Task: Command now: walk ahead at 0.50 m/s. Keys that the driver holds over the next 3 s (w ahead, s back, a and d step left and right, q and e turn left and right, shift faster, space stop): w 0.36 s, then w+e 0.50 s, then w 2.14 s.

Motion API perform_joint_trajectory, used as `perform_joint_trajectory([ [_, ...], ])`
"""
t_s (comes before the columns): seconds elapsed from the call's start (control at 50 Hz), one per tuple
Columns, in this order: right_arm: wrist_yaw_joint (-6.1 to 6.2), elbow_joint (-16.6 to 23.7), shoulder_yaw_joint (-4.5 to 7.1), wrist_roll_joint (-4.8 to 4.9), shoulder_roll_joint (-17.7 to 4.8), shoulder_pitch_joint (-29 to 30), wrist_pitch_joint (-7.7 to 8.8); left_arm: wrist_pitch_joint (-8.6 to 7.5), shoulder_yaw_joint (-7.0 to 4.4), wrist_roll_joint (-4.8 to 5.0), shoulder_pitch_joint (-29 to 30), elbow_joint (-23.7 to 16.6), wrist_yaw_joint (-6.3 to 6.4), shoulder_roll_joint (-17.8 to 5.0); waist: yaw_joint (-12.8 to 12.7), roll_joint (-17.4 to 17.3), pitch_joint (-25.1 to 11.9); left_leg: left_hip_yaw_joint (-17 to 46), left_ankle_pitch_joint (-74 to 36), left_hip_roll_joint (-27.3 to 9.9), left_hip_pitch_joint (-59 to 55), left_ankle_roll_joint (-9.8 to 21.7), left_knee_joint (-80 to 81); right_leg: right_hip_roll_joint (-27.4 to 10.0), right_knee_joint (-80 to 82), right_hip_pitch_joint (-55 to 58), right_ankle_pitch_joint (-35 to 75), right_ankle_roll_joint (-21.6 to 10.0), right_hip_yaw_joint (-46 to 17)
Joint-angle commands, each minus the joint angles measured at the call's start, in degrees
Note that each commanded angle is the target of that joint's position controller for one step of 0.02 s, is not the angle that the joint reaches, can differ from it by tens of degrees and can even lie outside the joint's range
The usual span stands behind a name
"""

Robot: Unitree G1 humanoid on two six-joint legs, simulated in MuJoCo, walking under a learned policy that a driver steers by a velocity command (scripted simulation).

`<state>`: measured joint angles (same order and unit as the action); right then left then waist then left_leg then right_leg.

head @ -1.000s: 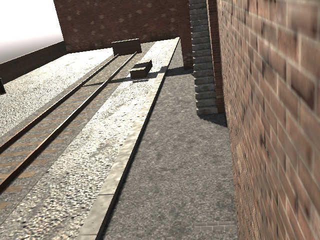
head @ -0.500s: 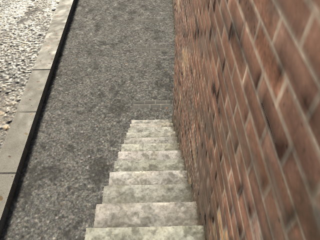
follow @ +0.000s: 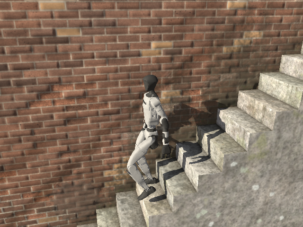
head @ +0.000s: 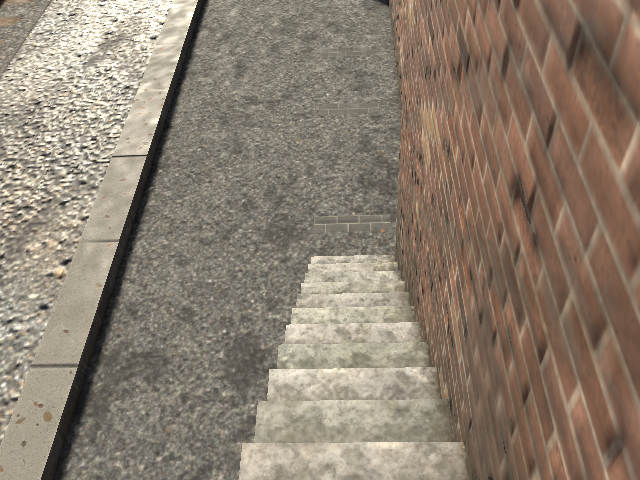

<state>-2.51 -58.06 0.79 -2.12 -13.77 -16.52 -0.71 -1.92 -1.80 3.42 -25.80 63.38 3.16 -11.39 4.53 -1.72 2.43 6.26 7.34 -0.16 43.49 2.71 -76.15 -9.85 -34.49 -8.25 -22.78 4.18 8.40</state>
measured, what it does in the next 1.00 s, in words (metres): goes down: left foot, then right foot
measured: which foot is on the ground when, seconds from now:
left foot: up 0.00-0.10, down 0.12-0.22, up 0.24-0.34, down 0.36-0.94, up 0.96-1.00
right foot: down 0.00-0.12, up 0.14-0.22, down 0.24-0.34, up 0.36-0.92, down 0.94-1.00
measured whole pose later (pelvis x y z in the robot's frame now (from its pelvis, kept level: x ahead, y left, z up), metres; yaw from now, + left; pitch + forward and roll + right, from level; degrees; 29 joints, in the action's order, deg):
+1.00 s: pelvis +0.38 -0.06 -0.38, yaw -14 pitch -4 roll +6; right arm -0.6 -58.7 3.2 -2.7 -16.2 -20.2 0.7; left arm -1.2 -3.3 0.6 -22.6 56.2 0.3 -13.6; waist 0.1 -0.5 0.8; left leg 3.0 50.8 -2.2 19.5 2.5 -99.1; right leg -5.5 -29.4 -16.7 -11.4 0.3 -1.8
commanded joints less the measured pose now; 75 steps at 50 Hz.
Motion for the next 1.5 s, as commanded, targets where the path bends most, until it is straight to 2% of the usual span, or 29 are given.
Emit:
perform_joint_trajectory([
  [0.02,-0.57,-3.56,-1.23,1.31,6.73,-14.61,0.15,-2.16,-0.49,-0.38,12.43,-7.66,-2.04,-8.77,8.35,17.73,0.21,-10.92,-22.76,1.60,-40.97,-3.13,9.81,-2.16,12.14,-35.93,13.54,-6.40,8.91],
  [0.06,-0.76,-0.74,0.10,0.57,1.61,-8.33,0.22,-2.32,-1.10,1.26,8.71,-5.93,-0.65,-6.87,3.71,17.89,5.04,-4.16,-32.47,-3.11,-27.63,-0.58,24.59,0.02,2.62,-24.47,-3.34,-3.50,6.27],
  [0.12,1.29,0.02,0.76,0.74,-2.36,-6.60,3.42,-0.02,-1.50,-3.68,7.55,-6.50,-1.46,-6.26,0.21,8.54,2.87,-3.92,-16.32,-3.68,-29.42,-0.40,36.01,-3.13,-21.56,-21.60,-14.66,-4.85,-0.36],
  [0.14,1.34,-1.26,1.13,1.46,-3.86,-11.21,6.08,0.09,-1.45,-4.00,3.47,-6.43,-2.47,-5.14,-0.05,-2.91,2.04,-3.80,-11.65,-1.85,-37.20,-0.30,42.02,2.25,-32.13,-28.14,-18.44,-3.65,2.03],
  [0.16,1.51,-3.16,3.80,2.85,-13.52,-15.87,7.27,0.59,-1.10,-4.57,2.03,-8.90,-2.98,-5.62,2.38,-28.45,6.47,8.96,6.66,-4.76,-27.90,-2.28,61.57,12.13,-44.09,-31.99,-26.45,-2.02,8.57],
  [0.18,0.81,-3.44,4.93,1.84,-16.55,-18.25,7.01,1.67,-1.35,-4.91,4.42,-10.11,-2.66,-6.89,3.93,-33.85,8.34,20.48,35.75,-5.77,-25.58,-1.03,67.38,13.78,-47.34,-35.61,-27.33,-4.58,3.60],
  [0.2,-1.09,-1.89,1.14,-1.81,-2.38,-12.74,6.54,0.32,-2.36,-1.01,4.30,-9.43,-0.98,-9.95,3.69,-22.78,3.57,-17.00,-28.32,7.08,-37.31,-8.01,48.69,9.17,-38.54,-32.18,-33.61,-5.65,1.36],
  [0.22,-0.48,-1.66,0.85,0.11,-1.30,-10.43,5.12,0.19,-2.22,-1.23,-1.95,-6.31,-1.68,-9.61,1.94,-12.05,1.07,-15.64,-30.42,8.42,-34.06,-8.83,49.74,7.71,-27.72,-26.35,-29.59,-6.01,5.02],
  [0.26,0.29,5.60,1.17,0.29,-4.13,14.32,5.94,1.78,-1.62,-3.41,-26.71,-0.83,-3.41,-7.46,-18.89,-9.27,9.20,-8.45,-19.12,7.58,-11.67,-8.30,44.04,8.35,-17.13,-14.17,-25.70,-6.63,7.39],
  [0.3,1.21,6.22,-1.17,1.30,1.51,-1.24,5.59,1.80,-4.67,-2.94,6.22,-6.59,-1.59,-13.07,0.21,11.97,11.63,-6.67,-20.20,-1.38,-35.55,-1.95,51.40,-0.45,-23.85,-33.24,-16.85,-9.77,-2.86],
  [0.36,-0.60,-3.82,1.26,2.62,-6.45,-26.66,6.80,3.55,-4.42,-4.05,8.26,-7.87,-0.74,-7.41,7.59,-3.43,-2.10,4.45,-42.36,-6.48,-48.70,-0.33,52.00,11.56,-69.87,-28.64,-27.18,-8.76,-0.59],
  [0.38,-1.22,-4.26,0.35,1.88,-8.54,-27.64,7.81,3.92,-3.89,-2.65,3.55,-10.94,-1.09,-4.36,0.45,-12.21,-2.37,10.68,-62.04,-8.02,-54.18,-4.11,38.49,13.77,-73.38,-41.46,-26.09,-9.43,-7.66],
  [0.44,-0.05,-3.92,3.28,1.36,-14.18,-26.60,7.14,3.82,-3.64,-3.44,-2.80,-7.91,-1.07,-6.18,-1.08,-17.99,-12.67,33.02,-8.76,-19.73,-55.58,8.75,42.98,12.74,-77.16,-54.00,-13.81,-10.46,-17.06],
  [0.46,0.75,-1.31,1.73,0.01,-8.27,-18.51,7.33,4.03,-4.05,-4.53,5.91,-8.61,-0.42,-7.96,-0.37,-4.29,-3.62,26.26,6.88,-17.04,-43.74,6.45,45.22,12.33,-67.02,-55.45,5.01,-7.61,-22.48],
  [0.48,1.09,-0.92,1.28,0.12,-7.57,-17.48,7.67,4.44,-4.04,-5.25,9.98,-10.43,-0.27,-7.26,-0.11,-11.41,-1.26,30.75,6.83,-19.18,-35.39,6.73,46.31,12.67,-65.07,-54.70,8.87,-5.68,-22.93],
  [0.52,1.58,-1.36,-0.58,0.20,-2.00,-17.57,7.97,5.29,-3.40,-5.32,13.12,-12.34,-0.81,-5.49,-2.30,-4.43,3.25,26.20,9.63,-18.46,-27.59,3.87,48.58,12.72,-51.91,-54.62,17.51,-2.12,-23.77],
  [0.58,1.89,-0.76,0.79,-2.12,-8.42,-14.39,7.67,5.96,-3.31,-5.32,10.76,-10.76,-1.46,-4.83,-3.88,-9.00,3.32,20.41,21.33,-14.79,-17.94,3.71,51.18,14.54,-49.24,-43.22,26.59,-1.29,-18.77],
  [0.74,1.99,-0.49,0.24,0.94,-4.13,-9.67,7.31,5.15,-3.60,-4.92,16.54,-15.69,-2.16,-1.20,-3.37,-9.68,8.84,4.96,34.41,-13.68,-17.53,5.80,46.13,10.35,-19.11,-37.67,48.78,-3.06,-16.95],
  [0.78,3.38,-0.02,0.94,-0.32,-5.14,-8.41,6.31,3.15,-3.23,-2.65,17.79,-15.98,-3.59,-0.47,-2.19,-1.29,8.25,-0.95,35.77,-12.45,-13.66,3.56,42.84,9.32,-7.87,-24.90,54.02,-2.48,-12.59],
  [0.88,3.31,-0.84,2.06,-3.31,-6.42,-8.45,5.34,1.99,-3.98,-1.01,7.08,-11.47,-3.37,-6.26,-2.18,-6.07,8.49,-1.51,28.24,-11.84,-31.21,4.17,31.97,-0.81,16.16,-14.24,54.85,-2.72,-14.26],
  [0.94,3.78,-1.40,2.68,-2.10,-5.51,-7.10,0.94,-0.25,-5.60,-5.37,-15.72,-3.48,-1.18,-11.21,-11.94,5.14,-1.65,-8.74,24.76,-1.25,-29.79,5.02,-11.94,1.60,21.07,8.35,40.82,-0.21,-8.50],
  [0.98,-0.56,1.52,1.51,0.14,4.21,-11.83,1.58,1.23,-1.66,-1.86,-14.16,-4.19,-3.27,-13.73,-2.37,24.51,-0.37,-7.68,50.42,3.02,-0.74,1.17,-43.42,-0.15,-12.26,13.24,60.72,0.78,-9.91],
  [1.0,1.60,-0.08,1.81,2.30,2.75,-19.40,-0.94,1.60,-3.81,-1.55,-22.65,-2.64,-2.82,-19.54,-2.38,23.85,-3.01,-2.69,47.85,9.01,12.16,0.40,-50.59,-13.46,-0.38,21.68,81.65,8.12,-36.67],
  [1.02,2.49,-0.27,0.42,0.04,7.16,-15.28,-2.14,0.71,-4.11,0.99,-20.46,-2.53,-0.44,-20.16,-2.49,27.21,-2.26,6.57,35.75,8.95,15.48,-0.67,-47.60,-20.13,11.74,13.20,53.01,2.65,-51.13],
  [1.04,2.22,-0.66,2.02,-1.80,-0.48,-6.65,-3.44,0.26,-2.12,0.86,-14.92,-5.27,0.43,-14.74,-4.78,10.21,-1.37,7.23,26.75,7.30,8.74,-0.51,-40.90,-14.59,15.39,6.84,27.19,5.78,-41.93],
  [1.18,0.52,4.10,0.12,0.52,0.78,4.51,-8.48,-2.95,3.79,-1.55,-9.47,-5.77,1.98,-4.93,-2.13,8.70,0.89,10.49,0.98,9.19,3.27,-4.80,-8.93,-6.87,6.65,-10.85,23.94,0.72,-25.05],
  [1.28,0.22,6.37,0.59,-0.01,-0.20,7.05,-8.55,-2.22,2.17,-0.56,-1.58,-10.48,1.13,-7.24,-1.22,19.17,3.41,7.69,-13.56,9.28,-2.65,-7.51,-1.77,-0.98,12.27,-15.61,6.63,-1.07,-16.41],
  [1.38,0.61,10.20,1.32,-3.57,-1.29,12.00,-7.43,-2.70,0.12,-1.25,-5.13,-9.35,4.25,-6.25,-5.55,12.81,5.88,11.76,-20.89,5.17,0.43,-7.21,12.62,-5.14,4.50,-8.58,1.97,-8.59,-20.72],
  [1.5,0.40,12.20,1.90,-1.60,-3.53,14.65,-4.01,-4.19,-2.07,-3.65,-8.11,-7.21,1.99,-10.55,-9.57,12.19,4.02,7.02,-10.36,1.12,3.81,-4.94,12.63,-10.56,-8.42,-7.72,7.41,-18.21,-32.12],
])
Next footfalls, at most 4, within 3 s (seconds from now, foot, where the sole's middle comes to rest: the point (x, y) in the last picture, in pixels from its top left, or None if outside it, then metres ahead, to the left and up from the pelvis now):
0.12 left None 0.18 0.22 -0.79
0.24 right None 0.06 -0.07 -0.77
0.36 left None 0.28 0.19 -0.96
0.94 right None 0.47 -0.18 -1.16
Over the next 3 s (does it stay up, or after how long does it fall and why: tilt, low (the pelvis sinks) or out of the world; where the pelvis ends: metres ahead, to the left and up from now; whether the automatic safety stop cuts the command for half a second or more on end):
stays up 1.07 -0.06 -0.83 its command is cut before an obstacle after 1.0 s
